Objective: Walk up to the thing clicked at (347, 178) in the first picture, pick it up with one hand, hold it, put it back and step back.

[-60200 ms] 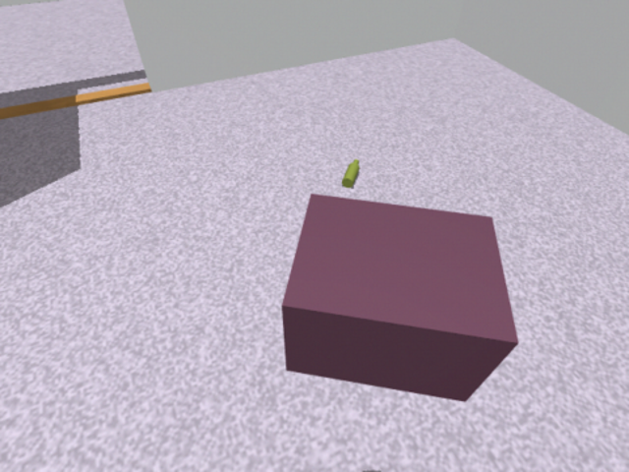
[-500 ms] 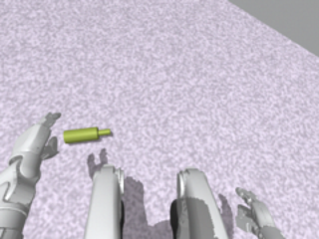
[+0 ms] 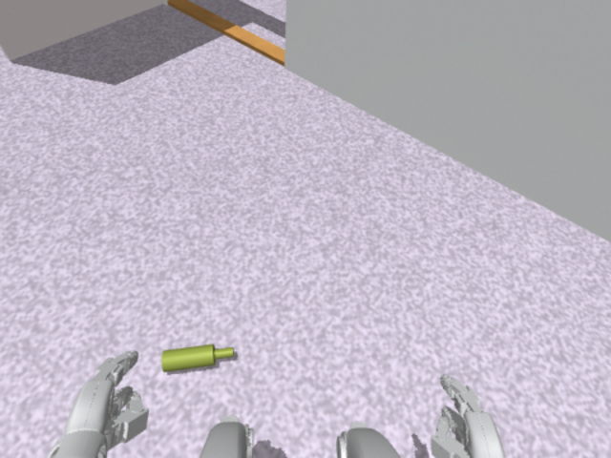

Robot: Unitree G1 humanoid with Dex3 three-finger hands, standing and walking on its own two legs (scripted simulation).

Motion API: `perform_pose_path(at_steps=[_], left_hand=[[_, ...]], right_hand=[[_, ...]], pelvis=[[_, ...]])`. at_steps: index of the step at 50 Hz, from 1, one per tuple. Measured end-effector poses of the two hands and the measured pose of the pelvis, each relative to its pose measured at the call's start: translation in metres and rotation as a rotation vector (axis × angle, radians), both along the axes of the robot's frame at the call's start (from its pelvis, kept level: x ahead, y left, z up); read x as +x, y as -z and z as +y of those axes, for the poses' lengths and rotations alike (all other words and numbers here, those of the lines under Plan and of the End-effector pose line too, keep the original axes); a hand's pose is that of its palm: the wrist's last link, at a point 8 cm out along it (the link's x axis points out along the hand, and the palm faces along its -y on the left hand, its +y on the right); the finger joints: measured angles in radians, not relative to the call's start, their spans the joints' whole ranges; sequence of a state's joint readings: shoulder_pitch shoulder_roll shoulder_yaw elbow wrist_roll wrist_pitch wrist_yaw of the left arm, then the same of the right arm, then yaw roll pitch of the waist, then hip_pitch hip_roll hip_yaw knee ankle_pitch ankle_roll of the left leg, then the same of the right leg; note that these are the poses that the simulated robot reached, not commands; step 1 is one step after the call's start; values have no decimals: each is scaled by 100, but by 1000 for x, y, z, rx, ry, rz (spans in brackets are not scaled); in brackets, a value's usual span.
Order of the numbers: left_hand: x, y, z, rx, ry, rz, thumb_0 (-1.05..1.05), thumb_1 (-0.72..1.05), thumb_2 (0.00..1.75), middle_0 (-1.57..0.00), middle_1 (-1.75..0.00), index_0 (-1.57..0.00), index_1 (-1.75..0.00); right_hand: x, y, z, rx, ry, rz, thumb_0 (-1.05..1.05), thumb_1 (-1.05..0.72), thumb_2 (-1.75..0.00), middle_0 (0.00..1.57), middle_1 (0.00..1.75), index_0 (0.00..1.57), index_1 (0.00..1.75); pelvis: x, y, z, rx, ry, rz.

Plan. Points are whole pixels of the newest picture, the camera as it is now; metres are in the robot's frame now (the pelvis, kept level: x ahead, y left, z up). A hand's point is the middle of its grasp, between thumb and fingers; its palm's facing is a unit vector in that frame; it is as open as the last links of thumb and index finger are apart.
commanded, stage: home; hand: left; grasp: from above
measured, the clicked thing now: (199, 356) +0.45 +0.25 -0.63
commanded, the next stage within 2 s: none
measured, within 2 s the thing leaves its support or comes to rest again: neither
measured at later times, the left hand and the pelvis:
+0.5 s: hand (135, 437) +0.18 +0.18 +0.01, palm faces +0.08 -0.98 -0.20, open 7.4 cm; pelvis +0.03 -0.01 +0.05, yaw +2 degrees
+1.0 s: hand (132, 439) +0.18 +0.18 +0.01, palm faces +0.07 -0.98 -0.20, open 7.4 cm; pelvis +0.02 +0.00 +0.05, yaw +1 degrees
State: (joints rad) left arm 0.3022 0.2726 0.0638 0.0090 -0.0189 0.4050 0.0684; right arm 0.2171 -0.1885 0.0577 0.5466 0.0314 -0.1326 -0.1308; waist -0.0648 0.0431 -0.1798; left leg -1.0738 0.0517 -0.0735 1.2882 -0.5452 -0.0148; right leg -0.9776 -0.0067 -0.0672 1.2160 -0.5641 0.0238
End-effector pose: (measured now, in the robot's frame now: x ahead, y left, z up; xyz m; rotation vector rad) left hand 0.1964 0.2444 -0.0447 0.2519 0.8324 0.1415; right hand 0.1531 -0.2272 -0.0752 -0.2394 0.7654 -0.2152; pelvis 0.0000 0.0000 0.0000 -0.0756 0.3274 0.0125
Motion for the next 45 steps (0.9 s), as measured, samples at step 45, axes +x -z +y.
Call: perform_pose_path(at_steps=[45], left_hand=[[-35,-78,-17,-75,-38,-30,1,91,90,-20,-30,-20,-30]], right_hand=[[16,-69,-12,-42,-15,-158,1,-90,-90,21,30,20,30]], pelvis=[[21,-53,-4,28,-18,-162]])
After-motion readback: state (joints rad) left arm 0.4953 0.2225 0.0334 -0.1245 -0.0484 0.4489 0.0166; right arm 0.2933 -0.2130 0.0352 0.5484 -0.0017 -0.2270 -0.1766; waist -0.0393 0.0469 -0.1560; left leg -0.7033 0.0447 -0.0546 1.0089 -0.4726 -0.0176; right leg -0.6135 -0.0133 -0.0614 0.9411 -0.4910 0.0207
